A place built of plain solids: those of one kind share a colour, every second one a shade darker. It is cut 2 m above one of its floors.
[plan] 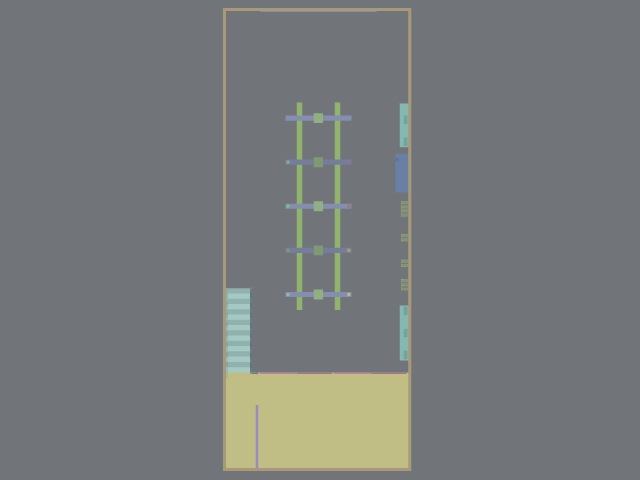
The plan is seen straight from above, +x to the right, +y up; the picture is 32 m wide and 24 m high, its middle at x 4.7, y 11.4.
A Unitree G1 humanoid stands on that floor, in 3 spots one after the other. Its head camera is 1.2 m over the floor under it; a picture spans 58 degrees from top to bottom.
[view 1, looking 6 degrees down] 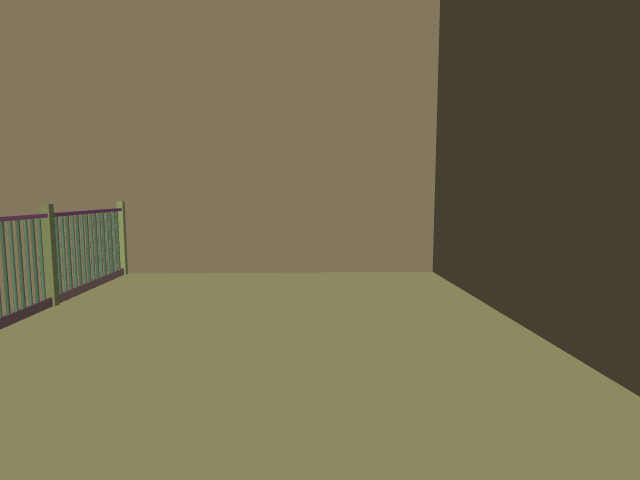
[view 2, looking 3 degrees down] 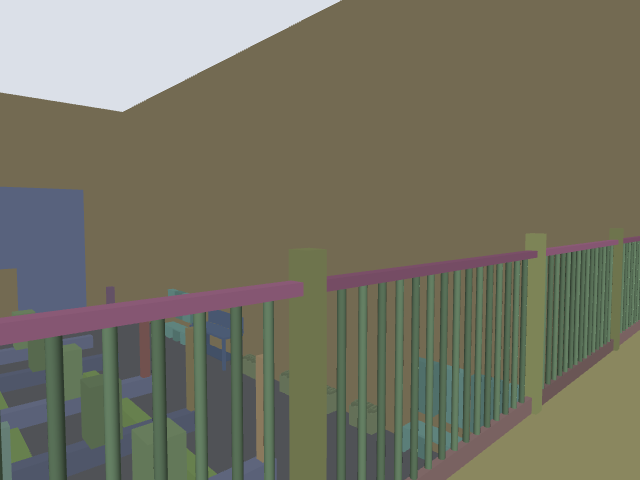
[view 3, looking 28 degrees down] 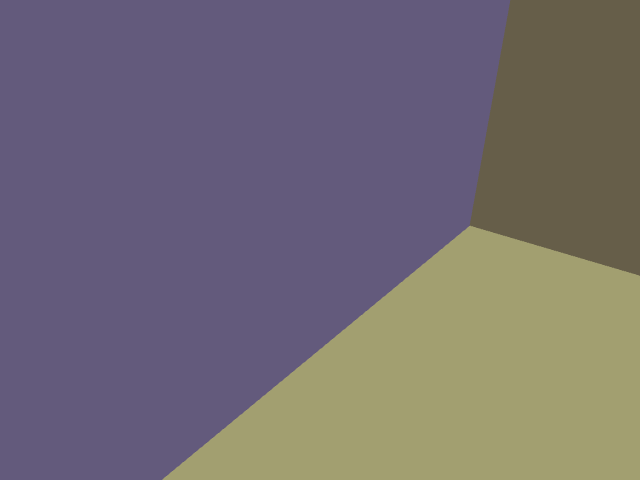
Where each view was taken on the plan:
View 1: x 2.50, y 1.99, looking -2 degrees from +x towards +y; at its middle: wall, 6.65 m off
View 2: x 2.60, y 3.70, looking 47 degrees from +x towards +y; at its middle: wall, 9.56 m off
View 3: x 0.64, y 2.48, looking -50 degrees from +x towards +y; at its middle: screen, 1.50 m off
